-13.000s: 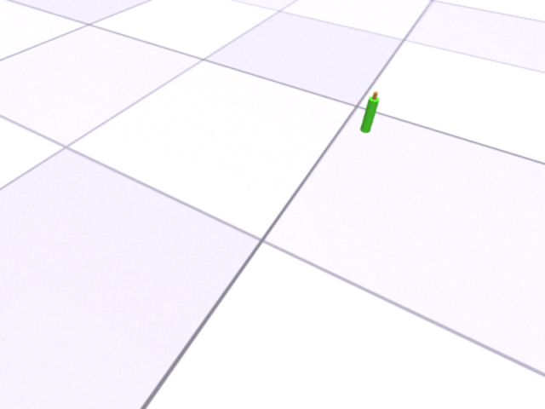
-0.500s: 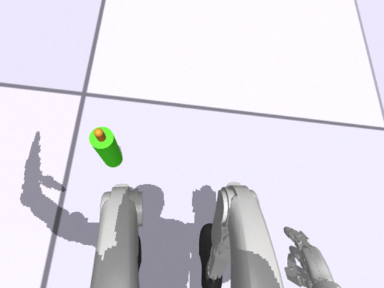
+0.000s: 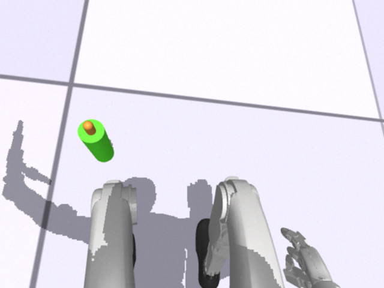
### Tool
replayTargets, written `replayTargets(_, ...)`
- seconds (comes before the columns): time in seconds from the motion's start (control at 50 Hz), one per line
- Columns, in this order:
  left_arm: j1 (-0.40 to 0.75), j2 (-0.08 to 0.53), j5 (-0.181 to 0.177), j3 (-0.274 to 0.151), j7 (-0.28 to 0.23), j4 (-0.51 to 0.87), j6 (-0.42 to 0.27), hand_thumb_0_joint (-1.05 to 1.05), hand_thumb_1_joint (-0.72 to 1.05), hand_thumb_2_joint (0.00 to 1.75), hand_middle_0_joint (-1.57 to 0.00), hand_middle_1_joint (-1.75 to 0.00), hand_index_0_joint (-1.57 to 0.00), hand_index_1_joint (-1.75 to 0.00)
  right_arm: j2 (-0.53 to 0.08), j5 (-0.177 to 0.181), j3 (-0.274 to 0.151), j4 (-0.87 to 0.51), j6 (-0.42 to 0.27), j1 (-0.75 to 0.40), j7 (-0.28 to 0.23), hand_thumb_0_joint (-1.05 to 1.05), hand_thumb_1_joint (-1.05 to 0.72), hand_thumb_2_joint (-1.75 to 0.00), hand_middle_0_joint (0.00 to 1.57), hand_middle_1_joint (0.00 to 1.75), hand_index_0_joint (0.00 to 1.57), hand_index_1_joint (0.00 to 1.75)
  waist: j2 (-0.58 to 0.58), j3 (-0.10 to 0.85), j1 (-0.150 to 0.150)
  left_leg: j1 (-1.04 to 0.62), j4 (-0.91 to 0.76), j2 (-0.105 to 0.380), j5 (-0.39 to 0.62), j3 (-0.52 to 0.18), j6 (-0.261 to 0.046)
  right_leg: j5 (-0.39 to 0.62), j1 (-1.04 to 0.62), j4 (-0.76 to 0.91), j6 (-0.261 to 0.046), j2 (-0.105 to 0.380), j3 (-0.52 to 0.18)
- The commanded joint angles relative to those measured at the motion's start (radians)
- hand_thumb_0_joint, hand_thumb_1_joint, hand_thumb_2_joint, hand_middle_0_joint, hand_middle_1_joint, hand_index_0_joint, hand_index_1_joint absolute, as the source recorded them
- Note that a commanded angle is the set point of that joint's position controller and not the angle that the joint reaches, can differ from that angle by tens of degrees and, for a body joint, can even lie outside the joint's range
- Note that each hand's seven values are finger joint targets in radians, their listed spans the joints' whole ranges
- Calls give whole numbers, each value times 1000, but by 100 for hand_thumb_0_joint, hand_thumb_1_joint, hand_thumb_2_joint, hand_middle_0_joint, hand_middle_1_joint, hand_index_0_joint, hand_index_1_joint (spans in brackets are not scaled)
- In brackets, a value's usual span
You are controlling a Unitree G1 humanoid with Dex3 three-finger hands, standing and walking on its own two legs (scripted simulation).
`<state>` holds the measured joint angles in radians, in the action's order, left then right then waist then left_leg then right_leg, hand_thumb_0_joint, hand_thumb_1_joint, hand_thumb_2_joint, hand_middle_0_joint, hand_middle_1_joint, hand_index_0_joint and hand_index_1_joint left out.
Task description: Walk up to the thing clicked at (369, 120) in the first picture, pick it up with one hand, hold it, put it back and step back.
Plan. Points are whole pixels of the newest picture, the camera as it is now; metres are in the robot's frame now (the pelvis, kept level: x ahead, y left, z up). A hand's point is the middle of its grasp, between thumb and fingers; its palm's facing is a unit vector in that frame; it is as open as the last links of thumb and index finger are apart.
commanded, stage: approach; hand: left
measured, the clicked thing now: (97, 141) +0.45 +0.22 -0.26
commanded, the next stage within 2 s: close in in 0.38 s
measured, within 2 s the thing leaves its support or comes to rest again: neither
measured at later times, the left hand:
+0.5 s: hand (55, 149) +0.41 +0.30 -0.22, palm faces +0.01 -1.00 +0.05, open 17.5 cm
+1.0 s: hand (90, 152) +0.42 +0.23 -0.26, palm faces +0.03 -1.00 +0.03, open 17.7 cm
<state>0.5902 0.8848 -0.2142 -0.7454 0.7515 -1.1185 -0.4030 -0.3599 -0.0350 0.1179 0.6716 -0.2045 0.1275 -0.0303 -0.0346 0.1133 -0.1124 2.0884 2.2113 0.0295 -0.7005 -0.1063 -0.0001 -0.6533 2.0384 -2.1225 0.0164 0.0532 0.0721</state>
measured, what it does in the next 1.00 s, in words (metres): lowers itself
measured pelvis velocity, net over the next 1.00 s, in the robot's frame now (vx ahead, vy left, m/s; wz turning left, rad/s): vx -0.02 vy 0.02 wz -0.14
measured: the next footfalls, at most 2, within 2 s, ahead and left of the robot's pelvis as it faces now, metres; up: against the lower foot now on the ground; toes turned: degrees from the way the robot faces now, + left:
none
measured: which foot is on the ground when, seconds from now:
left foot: down 0.00-1.00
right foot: down 0.00-1.00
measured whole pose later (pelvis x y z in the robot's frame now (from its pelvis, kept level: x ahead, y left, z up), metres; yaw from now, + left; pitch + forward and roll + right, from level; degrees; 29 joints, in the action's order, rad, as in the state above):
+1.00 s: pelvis -0.02 +0.02 -0.11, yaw -8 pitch +14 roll -16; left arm 0.59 0.74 -0.16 -0.49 0.29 -1.37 -1.03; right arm -0.39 -0.30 0.42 0.60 -0.06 -0.10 0.13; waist -0.22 -0.23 -0.24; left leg 2.22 2.64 0.02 -0.70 -0.31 -0.01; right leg -0.58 2.08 -2.40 0.06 -0.01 0.21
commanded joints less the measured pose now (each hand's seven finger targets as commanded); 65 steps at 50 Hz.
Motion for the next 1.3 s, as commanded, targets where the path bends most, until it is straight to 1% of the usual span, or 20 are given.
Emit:
replayTargets(0.0, 184, 259, -66, -30, 21, 78, -134, 0, -58, 3, -8, -7, -5, -9, -238, -5, -75, -48, -37, 105, -2, 0, -90, -90, 20, 30, 20, 30, 176, 478, -17, -356, -219, -9, 135, 30, -25, 97, -233, 163, -50, -54, 36)
replayTargets(0.04, 199, 226, -81, -10, 24, 55, -181, 0, -55, 4, -7, -7, -5, -9, -252, -15, -60, -51, -41, 92, 7, 0, -90, -90, 20, 30, 20, 30, 184, 471, -31, -364, -198, -5, 141, 18, -19, 106, -212, 133, -53, -54, 51)
replayTargets(0.08, 220, 247, -90, -16, 21, 49, -229, 0, -53, 3, -7, -7, -5, -8, -264, -26, -48, -55, -39, 68, 14, 0, -90, -90, 20, 30, 20, 30, 207, 477, -29, -372, -171, 0, 140, 8, -14, 104, -185, 98, -54, -57, 60)
replayTargets(0.22, 218, 334, -65, -61, -24, 38, -355, 0, -53, 5, -7, -6, -4, -8, -298, -85, 7, -60, -6, 16, 38, 0, -91, -90, 20, 30, 20, 30, 302, 494, -26, -370, -84, 11, 174, 5, 1, 136, -209, 10, -52, -68, 92)
replayTargets(0.24, 194, 314, -59, -46, -27, 6, -364, 0, -54, 5, -7, -6, -4, -8, -305, -92, 11, -55, 3, 14, 40, 0, -91, -91, 20, 30, 20, 30, 316, 495, -34, -371, -80, 11, 176, 0, 4, 140, -206, -2, -52, -68, 100)
replayTargets(0.3, 220, 337, -52, -44, -35, 52, -402, 0, -54, 5, -7, -7, -4, -9, -324, -114, 35, -63, 24, -27, 45, 0, -92, -91, 20, 30, 20, 30, 402, 493, -47, -422, -62, 22, 202, -21, 15, 165, -172, -48, -54, -70, 120)
replayTargets(0.36, 237, 245, -59, 14, -53, 57, -441, 0, -54, 5, -7, -7, -4, -9, -325, -137, 59, -71, 37, -61, 54, 0, -92, -91, 20, 30, 20, 30, 386, 472, -88, -402, -21, 25, 202, -35, 16, 178, -179, -63, -49, -76, 137)
replayTargets(0.4, 204, 244, -52, 15, -80, 21, -463, 0, -57, 4, -7, -7, -5, -9, -340, -151, 73, -62, 48, -71, 58, 0, -93, -91, 20, 30, 20, 30, 402, 451, -96, -416, -7, 26, 214, -47, 22, 187, -170, -78, -48, -77, 151)
replayTargets(0.46, 219, 177, -48, 72, -121, -41, -499, 0, -60, 5, -6, -9, -5, -10, -345, -169, 97, -57, 59, -101, 65, 0, -93, -91, 20, 30, 20, 30, 357, 375, -135, -348, 31, 26, 174, -55, 17, 180, -167, -84, -43, -81, 165)
replayTargets(0.52, 208, 188, -30, 71, -187, -69, -545, 0, -61, 0, -7, -8, -7, -8, -352, -188, 123, -69, 71, -130, 78, 0, -94, -91, 20, 30, 20, 30, 336, 338, -132, -317, 42, 27, 134, -69, 18, 154, -178, -94, -40, -88, 185)
replayTargets(0.6, 215, 152, -14, 86, -275, -80, -605, 0, -61, 0, -7, -8, -7, -8, -363, -215, 146, -76, 85, -160, 98, 0, -94, -91, 20, 30, 20, 30, 346, 313, -144, -304, 59, 27, 132, -80, 23, 168, -207, -106, -34, -95, 201)
replayTargets(0.66, 200, 143, 8, 97, -332, -82, -633, 0, -61, 0, -7, -7, -7, -7, -363, -231, 158, -78, 99, -171, 110, 0, -94, -91, 20, 30, 20, 30, 338, 293, -146, -280, 73, 26, 128, -82, 21, 179, -224, -104, -31, -99, 205)
replayTargets(0.72, 185, 110, 32, 139, -374, -104, -650, 0, -61, 0, -7, -7, -7, -6, -362, -243, 162, -81, 110, -189, 119, 0, -94, -91, 20, 30, 20, 30, 335, 246, -159, -245, 71, 26, 101, -88, 19, 169, -212, -106, -33, -101, 211)
replayTargets(0.74, 196, 82, 36, 165, -384, -102, -654, 0, -61, 0, -7, -7, -7, -6, -364, -246, 162, -83, 113, -190, 121, 0, -94, -91, 20, 30, 20, 30, 325, 240, -178, -244, 71, 27, 89, -94, 19, 166, -207, -104, -31, -102, 217)
replayTargets(0.88, 210, 13, 42, 245, -439, -103, -685, 0, -61, 0, -7, -6, -7, -5, -377, -256, 171, -97, 134, -217, 141, 0, -94, -91, 20, 30, 20, 30, 315, 201, -201, -254, 53, 27, 52, -130, 27, 149, -172, -117, -28, -102, 239)
replayTargets(0.94, 214, 1, 44, 261, -471, -128, -695, 0, -61, 1, -6, -6, -7, -6, -368, -261, 181, -98, 140, -218, 145, 0, -93, -91, 20, 30, 20, 30, 276, 180, -206, -203, 80, 22, 36, -118, 14, 146, -198, -103, -24, -108, 232)
replayTargets(0.98, 232, 27, 49, 249, -498, -106, -710, 0, -61, 3, -6, -7, -6, -6, -367, -266, 189, -103, 145, -224, 149, 0, -92, -90, 20, 30, 20, 30, 288, 179, -195, -205, 77, 22, 40, -119, 16, 145, -204, -103, -25, -110, 231)
replayTargets(1.06, 221, 18, 74, 258, -533, -137, -729, 0, -59, 6, -7, -8, -7, -8, -373, -278, 196, -107, 160, -220, 154, 0, -92, -90, 20, 30, 20, 30, 318, 186, -207, -243, 57, 25, 43, -143, 28, 153, -201, -121, -26, -109, 244)
replayTargets(1.26, 223, -25, 92, 318, -581, -131, -751, 0, -52, 8, -6, -8, -5, -7, -375, -290, 209, -108, 176, -238, 161, 0, -92, -90, 20, 30, 20, 30, 317, 171, -221, -246, 64, 24, 74, -152, 31, 188, -206, -124, -26, -112, 251)
replayTargets(1.28, 220, -18, 89, 309, -588, -134, -753, 0, -53, 8, -6, -7, -6, -7, -371, -290, 211, -109, 177, -241, 162, 0, -92, -91, 20, 30, 20, 30, 310, 169, -218, -236, 68, 23, 67, -149, 28, 184, -212, -121, -25, -113, 251)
